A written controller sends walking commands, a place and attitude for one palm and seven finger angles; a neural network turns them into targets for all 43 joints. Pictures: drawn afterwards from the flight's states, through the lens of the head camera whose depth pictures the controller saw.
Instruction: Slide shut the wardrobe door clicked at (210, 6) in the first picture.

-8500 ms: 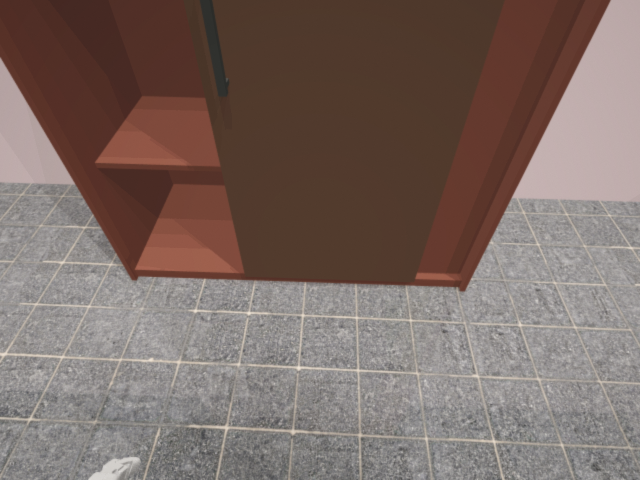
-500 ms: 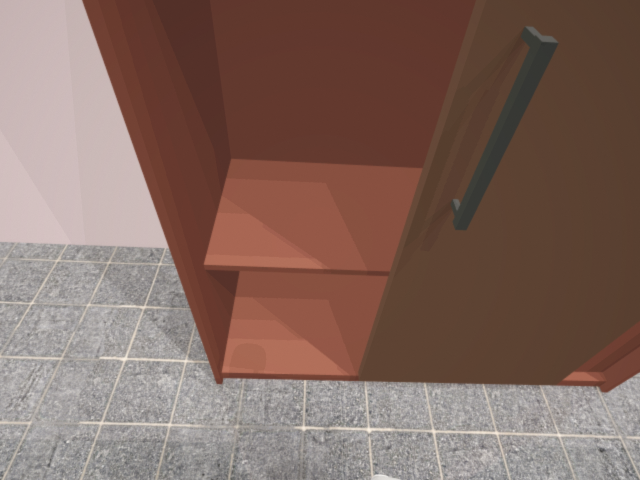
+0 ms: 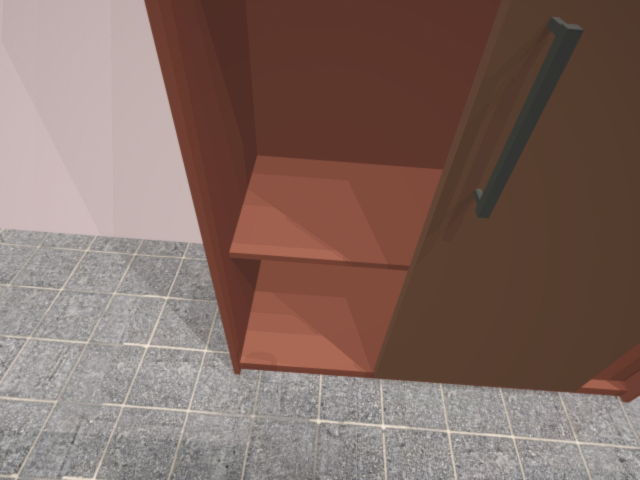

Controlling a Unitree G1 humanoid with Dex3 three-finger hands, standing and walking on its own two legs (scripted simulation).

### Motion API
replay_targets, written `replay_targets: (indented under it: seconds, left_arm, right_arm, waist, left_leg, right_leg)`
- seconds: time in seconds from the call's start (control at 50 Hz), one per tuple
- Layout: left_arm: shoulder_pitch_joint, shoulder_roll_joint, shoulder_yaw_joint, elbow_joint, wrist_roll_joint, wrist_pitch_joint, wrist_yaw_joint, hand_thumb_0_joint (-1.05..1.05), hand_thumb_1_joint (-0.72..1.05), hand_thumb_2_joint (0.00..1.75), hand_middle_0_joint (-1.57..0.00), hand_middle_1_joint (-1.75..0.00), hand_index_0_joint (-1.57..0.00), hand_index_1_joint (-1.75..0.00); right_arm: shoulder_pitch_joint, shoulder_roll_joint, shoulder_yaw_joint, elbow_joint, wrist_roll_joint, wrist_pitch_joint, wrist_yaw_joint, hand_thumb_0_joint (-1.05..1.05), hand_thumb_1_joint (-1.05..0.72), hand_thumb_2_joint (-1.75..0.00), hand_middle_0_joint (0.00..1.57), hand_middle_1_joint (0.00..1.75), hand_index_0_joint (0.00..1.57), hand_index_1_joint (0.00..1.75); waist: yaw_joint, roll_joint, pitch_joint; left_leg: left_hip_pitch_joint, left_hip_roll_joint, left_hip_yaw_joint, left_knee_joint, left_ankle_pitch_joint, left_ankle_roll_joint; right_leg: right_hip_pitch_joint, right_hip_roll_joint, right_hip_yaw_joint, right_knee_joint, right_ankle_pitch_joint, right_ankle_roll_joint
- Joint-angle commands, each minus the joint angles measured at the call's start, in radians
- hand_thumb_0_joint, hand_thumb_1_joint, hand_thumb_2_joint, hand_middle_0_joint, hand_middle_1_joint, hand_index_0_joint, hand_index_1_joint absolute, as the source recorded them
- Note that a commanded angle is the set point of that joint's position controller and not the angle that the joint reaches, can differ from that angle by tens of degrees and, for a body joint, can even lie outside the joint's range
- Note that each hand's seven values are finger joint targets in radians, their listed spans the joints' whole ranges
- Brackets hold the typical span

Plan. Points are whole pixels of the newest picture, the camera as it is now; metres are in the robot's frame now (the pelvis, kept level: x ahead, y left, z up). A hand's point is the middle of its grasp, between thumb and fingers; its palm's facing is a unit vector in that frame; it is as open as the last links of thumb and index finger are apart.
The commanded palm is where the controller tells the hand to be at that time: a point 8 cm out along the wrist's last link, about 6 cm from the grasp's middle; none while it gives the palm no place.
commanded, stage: come to a stop and stand still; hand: right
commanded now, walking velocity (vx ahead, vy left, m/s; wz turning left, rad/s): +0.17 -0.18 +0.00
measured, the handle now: (514, 131) +0.55 -0.24 +0.20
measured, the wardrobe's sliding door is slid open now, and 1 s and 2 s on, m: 0.43 0.43 0.43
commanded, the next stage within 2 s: look again from close up in 1.10 s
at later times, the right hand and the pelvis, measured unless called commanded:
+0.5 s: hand out of the picture -0.05 -0.18 -0.17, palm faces +0.11 +0.98 -0.15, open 7.4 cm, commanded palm none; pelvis +0.00 -0.03 +0.01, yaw +0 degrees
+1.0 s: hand out of the picture -0.01 -0.23 -0.17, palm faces +0.03 +0.98 -0.18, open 7.4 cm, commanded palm none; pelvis -0.01 -0.05 +0.01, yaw +0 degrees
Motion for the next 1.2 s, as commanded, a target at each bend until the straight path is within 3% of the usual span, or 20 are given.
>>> replay_targets:
  seconds: [0.0,0.04,0.08,0.12,0.2,0.26,0.3,0.34,0.36,0.38,0.4,0.42,0.44,0.48,0.58,0.66,0.78,0.96,1.16,1.18]
  left_arm:
    - [0.000,0.061,0.014,-0.075,0.010,0.001,-0.014,0.00,0.90,0.90,-0.20,-0.30,-0.20,-0.30]
    - [0.089,0.060,0.014,-0.023,0.011,-0.004,-0.022,0.00,0.90,0.90,-0.20,-0.30,-0.20,-0.30]
    - [0.140,0.056,0.011,-0.007,0.007,-0.019,-0.028,0.00,0.90,0.90,-0.20,-0.30,-0.20,-0.30]
    - [0.128,0.059,0.005,-0.014,0.007,-0.028,-0.024,0.00,0.90,0.90,-0.20,-0.30,-0.20,-0.30]
    - [0.092,0.069,-0.001,-0.036,0.007,-0.035,-0.013,0.00,0.90,0.90,-0.20,-0.30,-0.20,-0.30]
    - [0.086,0.053,-0.011,-0.038,-0.001,-0.042,-0.004,0.00,0.90,0.90,-0.20,-0.30,-0.20,-0.30]
    - [0.109,0.030,-0.020,-0.023,-0.008,-0.049,0.000,0.00,0.90,0.90,-0.20,-0.30,-0.20,-0.30]
    - [0.199,0.014,-0.027,0.023,-0.011,-0.057,0.007,0.00,0.90,0.90,-0.20,-0.30,-0.20,-0.30]
    - [0.223,0.034,-0.027,0.039,-0.009,-0.069,0.013,0.00,0.90,0.90,-0.20,-0.30,-0.20,-0.30]
    - [0.220,0.063,-0.020,0.045,-0.010,-0.078,0.018,0.00,0.90,0.90,-0.20,-0.30,-0.20,-0.30]
    - [0.209,0.091,-0.021,0.041,-0.006,-0.078,0.023,0.00,0.90,0.90,-0.20,-0.30,-0.20,-0.30]
    - [0.182,0.096,-0.021,0.037,-0.004,-0.070,0.025,0.00,0.90,0.90,-0.20,-0.30,-0.20,-0.30]
    - [0.166,0.074,-0.028,0.045,-0.006,-0.070,0.027,0.00,0.90,0.90,-0.20,-0.30,-0.20,-0.30]
    - [0.166,0.065,-0.035,0.054,-0.011,-0.072,0.031,0.00,0.90,0.90,-0.20,-0.30,-0.20,-0.30]
    - [0.159,0.063,-0.041,0.057,-0.013,-0.079,0.037,0.00,0.90,0.90,-0.20,-0.30,-0.20,-0.30]
    - [0.154,0.070,-0.041,0.056,-0.010,-0.084,0.036,0.00,0.90,0.90,-0.20,-0.30,-0.20,-0.30]
    - [0.161,0.074,-0.041,0.056,-0.012,-0.084,0.032,0.00,0.90,0.90,-0.20,-0.30,-0.20,-0.30]
    - [0.195,0.059,-0.042,0.073,-0.012,-0.084,0.027,0.00,0.90,0.90,-0.20,-0.30,-0.20,-0.30]
    - [0.225,0.030,-0.041,0.089,-0.013,-0.083,0.025,0.00,0.90,0.90,-0.20,-0.30,-0.20,-0.30]
    - [0.158,0.144,-0.055,-0.054,-0.009,-0.082,0.006,0.00,0.90,0.90,-0.20,-0.30,-0.20,-0.30]
  right_arm:
    - [0.001,-0.142,-0.012,-0.044,-0.001,-0.019,-0.011,0.00,-0.90,-0.90,0.20,0.30,0.20,0.30]
    - [-0.042,-0.119,-0.009,-0.047,0.008,-0.035,-0.009,0.00,-0.90,-0.90,0.20,0.30,0.20,0.30]
    - [0.003,-0.103,-0.008,-0.032,0.009,-0.048,-0.005,0.00,-0.90,-0.90,0.20,0.30,0.20,0.30]
    - [0.084,-0.098,-0.008,-0.012,0.008,-0.053,-0.006,0.00,-0.90,-0.90,0.20,0.30,0.20,0.30]
    - [0.176,-0.086,-0.015,0.025,0.006,-0.055,-0.012,0.00,-0.90,-0.90,0.20,0.30,0.20,0.30]
    - [0.186,-0.089,-0.021,0.042,-0.001,-0.054,-0.017,0.00,-0.90,-0.90,0.20,0.30,0.20,0.30]
    - [0.163,-0.090,-0.020,0.052,-0.002,-0.052,-0.017,0.00,-0.90,-0.90,0.20,0.30,0.20,0.30]
    - [0.103,-0.074,-0.012,0.060,0.012,-0.046,-0.016,0.00,-0.90,-0.90,0.20,0.30,0.20,0.30]
    - [0.101,-0.044,-0.004,0.060,0.018,-0.043,-0.014,0.00,-0.90,-0.90,0.20,0.30,0.20,0.30]
    - [0.117,-0.017,0.005,0.067,0.020,-0.042,-0.010,0.00,-0.90,-0.90,0.20,0.30,0.20,0.30]
    - [0.121,0.008,0.010,0.074,0.019,-0.037,-0.011,0.00,-0.90,-0.90,0.20,0.30,0.20,0.30]
    - [0.121,0.019,0.011,0.078,0.014,-0.032,-0.014,0.00,-0.90,-0.90,0.20,0.30,0.20,0.30]
    - [0.107,0.018,0.016,0.090,0.012,-0.031,-0.012,0.00,-0.90,-0.90,0.20,0.30,0.20,0.30]
    - [0.097,0.002,0.020,0.108,0.015,-0.024,-0.012,0.00,-0.90,-0.90,0.20,0.30,0.20,0.30]
    - [0.110,-0.010,0.029,0.135,0.014,-0.022,-0.011,0.00,-0.90,-0.90,0.20,0.30,0.20,0.30]
    - [0.099,-0.015,0.031,0.132,0.015,-0.021,-0.011,0.00,-0.90,-0.90,0.20,0.30,0.20,0.30]
    - [0.078,-0.031,0.031,0.125,0.015,-0.020,-0.009,0.00,-0.90,-0.90,0.20,0.30,0.20,0.30]
    - [0.074,-0.027,0.033,0.121,0.017,-0.021,-0.010,0.00,-0.90,-0.90,0.20,0.30,0.20,0.30]
    - [0.101,-0.010,0.035,0.128,0.016,-0.031,-0.013,0.00,-0.90,-0.90,0.20,0.30,0.20,0.30]
    - [0.045,-0.172,0.056,0.023,0.009,-0.052,-0.005,0.00,-0.90,-0.90,0.20,0.30,0.20,0.30]
  waist:
    - [0.003,0.215,0.187]
    - [0.030,0.161,0.185]
    - [0.022,0.134,0.160]
    - [-0.019,0.129,0.131]
    - [-0.064,0.173,0.067]
    - [-0.069,0.183,0.013]
    - [-0.053,0.192,-0.011]
    - [-0.006,0.180,-0.019]
    - [-0.003,0.131,-0.030]
    - [-0.013,0.026,-0.056]
    - [-0.020,-0.033,-0.028]
    - [-0.027,-0.005,0.025]
    - [-0.021,0.006,0.063]
    - [-0.020,-0.087,0.083]
    - [-0.018,-0.026,0.069]
    - [-0.018,-0.043,0.052]
    - [-0.018,-0.003,0.068]
    - [-0.016,0.010,0.083]
    - [-0.010,0.027,0.078]
    - [0.010,0.048,0.174]
  left_leg:
    - [-0.330,0.320,-0.425,-0.565,-0.485,0.128]
    - [-0.264,0.239,-0.287,-0.503,-0.259,0.098]
    - [-0.141,0.207,-0.205,-0.438,-0.087,0.084]
    - [-0.032,0.218,-0.201,-0.401,0.014,0.095]
    - [0.143,0.267,-0.231,-0.331,0.254,0.140]
    - [0.194,0.289,-0.241,-0.264,0.469,0.174]
    - [0.161,0.258,-0.198,-0.222,0.565,0.155]
    - [0.020,0.181,-0.127,-0.171,0.439,0.087]
    - [-0.032,0.125,-0.100,-0.130,0.365,0.052]
    - [-0.085,0.084,-0.071,-0.111,0.281,0.024]
    - [-0.084,0.063,-0.043,-0.126,0.183,0.004]
    - [-0.078,0.053,-0.041,-0.161,0.119,-0.001]
    - [-0.080,0.052,-0.046,-0.171,0.182,-0.002]
    - [-0.030,0.056,-0.035,-0.158,0.198,-0.011]
    - [0.004,0.070,-0.034,-0.177,0.258,-0.016]
    - [0.016,0.075,-0.029,-0.178,0.252,-0.022]
    - [0.038,0.080,-0.028,-0.194,0.251,-0.024]
    - [0.038,0.080,-0.033,-0.206,0.225,-0.023]
    - [0.020,0.080,-0.045,-0.223,0.221,-0.016]
    - [-0.004,0.038,-0.005,-0.142,0.207,0.001]
  right_leg:
    - [-0.055,0.003,0.086,0.299,-0.197,0.000]
    - [-0.051,0.009,0.070,0.373,-0.100,-0.001]
    - [-0.089,0.014,0.045,0.356,-0.071,0.006]
    - [-0.114,0.015,0.041,0.346,-0.068,0.015]
    - [-0.160,0.001,0.050,0.308,-0.142,0.026]
    - [-0.091,0.001,0.040,0.174,-0.228,0.023]
    - [0.026,0.019,0.016,0.041,-0.205,0.017]
    - [0.252,0.035,0.005,-0.155,0.010,0.008]
    - [0.330,-0.005,0.038,-0.185,0.092,-0.008]
    - [0.380,-0.073,0.099,-0.146,0.222,-0.036]
    - [0.331,-0.133,0.138,-0.142,0.286,-0.066]
    - [0.267,-0.139,0.121,-0.145,0.206,-0.070]
    - [0.249,-0.109,0.108,-0.148,0.212,-0.059]
    - [0.220,-0.100,0.107,-0.189,0.251,-0.057]
    - [0.256,-0.088,0.093,-0.184,0.319,-0.051]
    - [0.270,-0.085,0.095,-0.200,0.323,-0.044]
    - [0.238,-0.077,0.099,-0.220,0.258,-0.041]
    - [0.211,-0.068,0.108,-0.253,0.122,-0.039]
    - [0.213,-0.057,0.093,-0.237,0.078,-0.040]
    - [0.110,-0.022,0.114,-0.226,0.179,-0.026]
